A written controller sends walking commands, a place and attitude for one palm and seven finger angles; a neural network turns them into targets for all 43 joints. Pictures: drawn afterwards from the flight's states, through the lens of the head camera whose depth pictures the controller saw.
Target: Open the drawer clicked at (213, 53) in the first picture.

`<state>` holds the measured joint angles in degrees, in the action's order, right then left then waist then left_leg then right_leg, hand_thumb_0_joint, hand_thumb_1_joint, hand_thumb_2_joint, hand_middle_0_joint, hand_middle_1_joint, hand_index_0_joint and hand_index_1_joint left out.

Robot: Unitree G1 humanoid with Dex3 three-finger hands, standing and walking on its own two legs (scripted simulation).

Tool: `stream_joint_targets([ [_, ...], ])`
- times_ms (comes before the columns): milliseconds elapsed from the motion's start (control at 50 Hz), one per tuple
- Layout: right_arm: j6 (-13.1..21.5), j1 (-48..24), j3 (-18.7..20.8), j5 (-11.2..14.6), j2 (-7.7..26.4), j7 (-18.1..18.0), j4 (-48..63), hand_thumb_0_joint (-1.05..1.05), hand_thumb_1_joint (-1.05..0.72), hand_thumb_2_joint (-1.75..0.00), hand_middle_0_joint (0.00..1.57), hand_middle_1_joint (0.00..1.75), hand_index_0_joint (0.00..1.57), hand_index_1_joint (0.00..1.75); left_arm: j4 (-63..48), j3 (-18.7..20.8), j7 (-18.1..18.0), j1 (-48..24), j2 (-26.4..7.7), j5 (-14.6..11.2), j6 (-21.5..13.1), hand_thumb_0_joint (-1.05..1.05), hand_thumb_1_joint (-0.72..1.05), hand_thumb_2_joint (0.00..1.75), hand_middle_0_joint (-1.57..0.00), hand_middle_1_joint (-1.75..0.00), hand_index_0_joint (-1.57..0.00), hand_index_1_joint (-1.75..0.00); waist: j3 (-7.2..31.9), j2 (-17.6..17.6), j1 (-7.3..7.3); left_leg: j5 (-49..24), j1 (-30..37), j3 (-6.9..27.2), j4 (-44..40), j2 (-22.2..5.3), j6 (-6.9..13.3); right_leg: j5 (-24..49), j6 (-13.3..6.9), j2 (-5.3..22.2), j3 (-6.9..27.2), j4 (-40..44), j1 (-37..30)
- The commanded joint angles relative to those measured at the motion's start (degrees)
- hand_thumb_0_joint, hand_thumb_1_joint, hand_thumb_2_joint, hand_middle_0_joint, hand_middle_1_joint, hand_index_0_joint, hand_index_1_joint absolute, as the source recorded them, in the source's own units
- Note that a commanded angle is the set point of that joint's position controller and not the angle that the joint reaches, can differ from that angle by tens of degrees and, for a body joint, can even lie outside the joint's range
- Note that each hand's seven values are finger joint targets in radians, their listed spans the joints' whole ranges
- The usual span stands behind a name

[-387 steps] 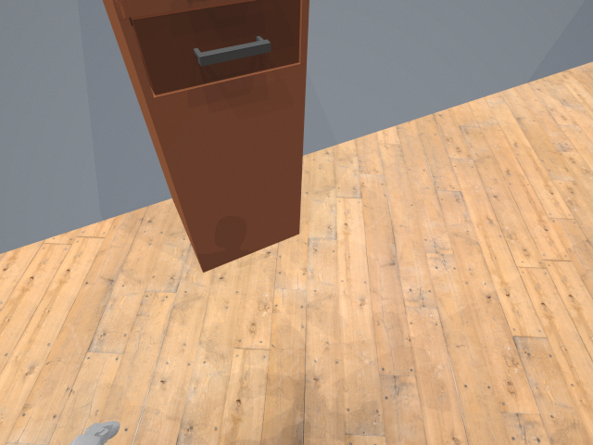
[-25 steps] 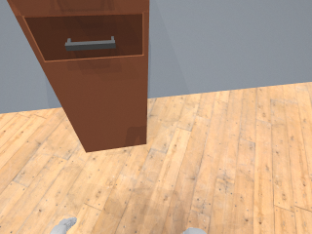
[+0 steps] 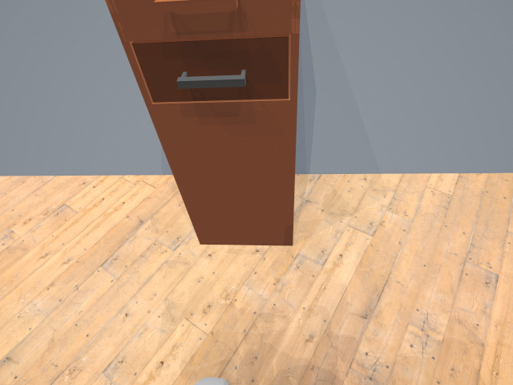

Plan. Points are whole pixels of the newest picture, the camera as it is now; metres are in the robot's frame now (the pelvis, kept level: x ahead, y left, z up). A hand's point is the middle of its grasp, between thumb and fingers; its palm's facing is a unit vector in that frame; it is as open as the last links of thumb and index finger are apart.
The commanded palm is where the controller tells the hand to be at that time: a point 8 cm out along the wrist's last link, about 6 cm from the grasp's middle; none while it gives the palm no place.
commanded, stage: take the last steps up to it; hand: left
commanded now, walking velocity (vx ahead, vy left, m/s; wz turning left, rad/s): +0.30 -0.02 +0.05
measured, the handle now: (212, 77) +0.80 +0.15 +0.08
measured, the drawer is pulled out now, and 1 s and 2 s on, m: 0.00 0.00 0.00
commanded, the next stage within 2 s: come to a stop and stand still in 0.80 s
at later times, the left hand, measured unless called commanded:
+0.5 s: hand out of the picture +0.07 +0.24 -0.18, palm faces +0.06 -0.98 -0.17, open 7.4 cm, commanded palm none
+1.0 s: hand (201, 300) +0.32 +0.15 -0.17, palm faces +0.02 -0.97 -0.22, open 7.2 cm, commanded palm none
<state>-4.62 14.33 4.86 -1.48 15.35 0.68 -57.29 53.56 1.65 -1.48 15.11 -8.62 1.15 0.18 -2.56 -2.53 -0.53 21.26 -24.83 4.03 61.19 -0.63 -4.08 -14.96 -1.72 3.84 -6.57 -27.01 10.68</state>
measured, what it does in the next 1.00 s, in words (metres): walks ahead: left foot, then right foot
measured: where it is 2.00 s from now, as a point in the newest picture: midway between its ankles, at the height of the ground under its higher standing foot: outside the picture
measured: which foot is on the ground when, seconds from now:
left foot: up 0.00-0.18, down 0.20-0.70, up 0.72-1.00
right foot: down 0.00-0.20, up 0.22-0.68, down 0.70-1.00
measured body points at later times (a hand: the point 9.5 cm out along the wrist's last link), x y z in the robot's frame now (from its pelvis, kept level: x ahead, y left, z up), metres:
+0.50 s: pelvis +0.08 +0.05 +0.00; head +0.08 +0.07 +0.45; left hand +0.07 +0.29 -0.17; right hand +0.05 -0.18 -0.15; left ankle -0.02 +0.15 -0.74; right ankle +0.15 -0.09 -0.67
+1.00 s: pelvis +0.25 -0.03 +0.00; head +0.27 -0.04 +0.45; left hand +0.31 +0.20 -0.15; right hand +0.28 -0.26 -0.16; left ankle +0.29 +0.11 -0.70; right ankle +0.27 -0.10 -0.74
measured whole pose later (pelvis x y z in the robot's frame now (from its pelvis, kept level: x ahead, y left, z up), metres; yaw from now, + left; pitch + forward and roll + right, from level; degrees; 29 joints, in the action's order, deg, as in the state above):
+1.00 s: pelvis +0.25 -0.03 +0.00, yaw -1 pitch +0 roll -1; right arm 0.6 13.8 2.5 -1.4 9.6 -1.4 -60.0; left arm 60.7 2.4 -1.6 12.0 -8.7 1.0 -2.5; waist -1.6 -2.2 -1.2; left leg 17.7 -27.3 -2.0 51.7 -5.4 -1.3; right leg -11.2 -5.0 -1.9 -9.2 -23.4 12.1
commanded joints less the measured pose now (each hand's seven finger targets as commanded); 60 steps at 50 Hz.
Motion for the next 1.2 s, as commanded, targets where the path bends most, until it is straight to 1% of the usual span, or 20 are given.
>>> stream_joint_targets([
  [0, 2.21, -5.37, -0.41, -0.03, 1.16, 0.22, 5.0, 0.0, -0.9, -0.9, 0.2, 0.3, 0.2, 0.3, -0.17, 2.87, 0.02, 5.97, -12.15, 0.61, -1.78, 0.0, 0.9, 0.9, -0.2, -0.3, -0.2, -0.3, 0.68, 13.41, 3.6, 2.18, -3.9, -4.32, -10.09, -0.91, 0.77, 1.7, -5.76, 13.07, 13.71, 13.3, -6.09],
  [80, 4.1, -5.72, -1.23, 0.23, -0.3, 0.48, 4.63, 0.0, -0.9, -0.9, 0.2, 0.3, 0.2, 0.3, 2.54, 2.8, 0.5, 7.8, -12.07, 0.96, -2.16, 0.0, 0.9, 0.9, -0.2, -0.3, -0.2, -0.3, 0.88, 14.77, 4.02, 4.49, 3.14, -7.34, -22.67, -0.65, 2.92, -5.61, -6.77, 13.21, 14.61, 14.56, -4.32],
  [140, 5.69, 3.16, -1.66, 0.49, -0.28, -0.4, 0.48, 0.0, -0.9, -0.9, 0.2, 0.3, 0.2, 0.3, 4.01, 2.4, 0.77, 5.56, -10.36, -0.07, -1.7, 0.0, 0.9, 0.9, -0.2, -0.3, -0.2, -0.3, 2.41, 8.22, -0.48, -4.77, 23.19, -9.01, -39.96, 0.34, 3.77, -10.64, -2.79, 8.13, 8.57, 6.87, 7.0],
  [180, 6.2, 11.15, 0.27, -0.02, 8.62, -1.42, -1.67, 0.0, -0.9, -0.9, 0.2, 0.3, 0.2, 0.3, 2.49, 0.91, 1.48, 4.49, -4.24, -0.45, -1.33, 0.0, 0.9, 0.9, -0.2, -0.3, -0.2, -0.3, 1.95, -16.48, -4.34, 10.28, 33.13, 16.75, -50.43, -19.63, 9.87, -16.42, 2.23, -1.23, -1.96, -15.91, 26.02],
  [200, 5.68, 12.07, 0.42, -0.11, 9.73, -1.68, -1.55, 0.0, -0.9, -0.9, 0.2, 0.3, 0.2, 0.3, 0.94, 1.15, 1.45, 0.53, -6.04, 0.2, -1.31, 0.0, 0.9, 0.9, -0.2, -0.3, -0.2, -0.3, -2.84, -12.18, -5.34, 13.35, 27.63, 20.53, -53.63, -23.46, 13.25, -16.5, 1.67, -0.38, 1.63, -23.63, 28.62],
  [240, 6.04, 7.25, -0.57, -0.16, 6.19, -2.11, -0.82, 0.0, -0.9, -0.9, 0.2, 0.3, 0.2, 0.3, 2.5, 1.86, 2.02, -0.07, -6.85, 0.75, -0.81, 0.0, 0.9, 0.9, -0.2, -0.3, -0.2, -0.3, -6.71, -11.64, -3.1, 14.71, 19.71, 15.85, -55.54, -20.15, 12.25, -10.27, 1.52, 1.85, 4.6, -31.01, 28.37],
  [320, 7.78, 6.21, -1.95, 0.43, 1.28, -2.6, -0.72, 0.0, -0.9, -0.9, 0.2, 0.3, 0.2, 0.3, 6.14, 1.95, 2.92, 4.72, -5.05, 0.57, -0.69, 0.0, 0.9, 0.9, -0.2, -0.3, -0.2, -0.3, -7.97, -4.85, -0.04, -10.07, 19.69, 2.25, -53.47, -14.07, 10.2, 0.83, 2.86, 1.81, 4.37, -34.91, 26.63],
  [480, 8.91, 12.76, -2.07, 0.29, 0.82, -3.39, -3.99, 0.0, -0.9, -0.9, 0.2, 0.3, 0.2, 0.3, 3.01, 1.9, 3.29, -4.09, -4.34, 0.1, -0.25, 0.0, 0.9, 0.9, -0.2, -0.3, -0.2, -0.3, -8.04, -3.95, -0.97, -31.55, 26.69, -2.07, -50.02, -15.76, 12.57, 4.83, 3.05, 2.86, 3.38, -28.68, 32.61],
  [580, 8.58, 14.24, -1.64, -0.4, 1.9, -3.4, -6.01, 0.0, -0.9, -0.9, 0.2, 0.3, 0.2, 0.3, 1.17, 1.56, 3.51, -9.42, -3.8, -0.39, -1.27, 0.0, 0.9, 0.9, -0.2, -0.3, -0.2, -0.3, -6.75, -5.31, -1.87, -42.9, 25.91, -4.58, -44.8, -15.97, 11.82, 1.67, 0.14, 0.09, -0.12, -12.43, 20.99],
  [640, 8.37, 11.91, -1.14, 0.31, 3.48, -3.08, -6.12, 0.0, -0.9, -0.9, 0.2, 0.3, 0.2, 0.3, 6.09, 2.51, 2.87, 6.21, -6.73, -0.18, -2.35, 0.0, 0.9, 0.9, -0.2, -0.3, -0.2, -0.3, 1.98, -1.49, 5.35, -50.23, 20.76, -7.71, -27.97, -13.41, 9.14, 7.47, -1.76, -4.05, -2.15, -4.71, -2.1],
  [660, 8.45, 12.28, -1.32, 0.87, 2.1, -2.51, -5.93, 0.0, -0.9, -0.9, 0.2, 0.3, 0.2, 0.3, 8.35, 3.55, 2.4, 13.76, -9.84, 0.33, -3.18, 0.0, 0.9, 0.9, -0.2, -0.3, -0.2, -0.3, 6.76, 2.72, 8.57, -38.9, 11.45, -9.53, -15.71, -9.92, 7.13, 10.4, -3.62, 0.53, 3.33, -3.34, -15.47],
  [680, 8.63, 15.6, -1.84, 1.66, -2.2, -2.2, -5.08, 0.0, -0.9, -0.9, 0.2, 0.3, 0.2, 0.3, 9.37, 5.01, 1.58, 18.82, -15.49, 0.5, -3.6, 0.0, 0.9, 0.9, -0.2, -0.3, -0.2, -0.3, 14.27, 17.08, 8.98, 1.09, -1.02, -11.51, 3.97, -0.57, 4.71, 17.83, -10.06, 16.93, 27.11, 1.7, -26.36],
  [700, 8.31, 14.1, -1.97, 1.89, -1.65, -2.45, -4.06, 0.0, -0.9, -0.9, 0.2, 0.3, 0.2, 0.3, 9.36, 4.86, 1.37, 18.63, -17.56, -0.83, -3.42, 0.0, 0.9, 0.9, -0.2, -0.3, -0.2, -0.3, 15.67, 15.76, 7.96, 13.88, -3.5, -4.87, 15.31, 0.31, 5.88, 19.18, -13.51, 21.89, 34.59, 7.9, -22.94],
  [740, 7.42, 9.6, -1.18, 1.35, -2.28, -1.84, -3.79, 0.0, -0.9, -0.9, 0.2, 0.3, 0.2, 0.3, 5.99, 3.75, 0.87, 5.59, -12.66, -0.9, -2.97, 0.0, 0.9, 0.9, -0.2, -0.3, -0.2, -0.3, 5.01, 8.06, 4.67, 4.93, -4.11, -2.77, 17.54, -4.63, 6.48, -1.14, -11.06, 18.48, 27.49, 13.92, -5.87],
  [840, 4.83, 13.23, -1.8, -0.01, -5.79, -1.38, -5.16, 0.0, -0.9, -0.9, 0.2, 0.3, 0.2, 0.3, 4.43, 1.3, 0.36, -2.61, -6.0, -0.22, -3.87, 0.0, 0.9, 0.9, -0.2, -0.3, -0.2, -0.3, 0.44, 6.55, -2.69, -3.26, 2.12, -4.32, 4.96, -6.41, 4.54, 6.27, -7.33, 10.7, 9.4, 16.53, 10.44],
  [980, 4.87, 5.57, -3.44, 0.91, -6.91, -2.06, -3.41, 0.0, -0.9, -0.9, 0.2, 0.3, 0.2, 0.3, 5.38, 1.02, -0.15, -0.17, -6.0, -0.1, -3.08, 0.0, 0.9, 0.9, -0.2, -0.3, -0.2, -0.3, 2.42, 5.44, -0.01, -4.55, 4.55, -6.11, -19.14, -4.2, 1.96, 34.16, -8.71, 10.38, 7.09, 9.8, 1.42],
  [1060, 4.2, 3.75, -2.58, 0.97, -4.14, -2.51, -2.77, 0.0, -0.9, -0.9, 0.2, 0.3, 0.2, 0.3, 5.59, 1.63, -0.82, 0.63, -7.7, -0.48, -1.35, 0.0, 0.9, 0.9, -0.2, -0.3, -0.2, -0.3, 3.02, 6.69, -0.01, -15.05, 11.55, -6.17, -31.95, -2.8, 2.02, 34.86, -6.16, 9.44, 7.07, 2.02, 0.27],
  [1120, 4.11, 3.11, -1.42, 0.51, 1.56, -3.04, -1.02, 0.0, -0.9, -0.9, 0.2, 0.3, 0.2, 0.3, 4.13, 1.45, -1.34, 3.05, -5.52, -0.74, -0.03, 0.0, 0.9, 0.9, -0.2, -0.3, -0.2, -0.3, 3.93, -2.31, 0.68, -52.52, 19.46, 1.24, -33.81, -13.86, 7.79, 15.91, -0.2, 1.82, 3.38, -5.16, 6.49],
  [1160, 4.03, 1.38, -1.38, 0.6, 2.78, -3.46, -0.65, 0.0, -0.9, -0.9, 0.2, 0.3, 0.2, 0.3, 3.94, 1.33, -1.37, 3.48, -5.17, -0.9, 0.75, 0.0, 0.9, 0.9, -0.2, -0.3, -0.2, -0.3, 3.94, -11.94, 1.12, -61.78, 17.52, 6.96, -39.57, -19.6, 14.18, -12.97, 1.83, -2.01, 2.33, -17.35, 7.32],
  [1180, 3.96, 0.45, -1.32, 0.49, 2.9, -3.78, -0.2, 0.0, -0.9, -0.9, 0.2, 0.3, 0.2, 0.3, 3.83, 1.75, -1.2, 2.08, -6.59, -1.01, 1.37, 0.0, 0.9, 0.9, -0.2, -0.3, -0.2, -0.3, 3.67, -10.08, 0.34, -56.42, 14.6, 7.54, -41.86, -20.22, 15.94, -19.4, 1.95, -2.5, 5.25, -24.79, 7.68],
])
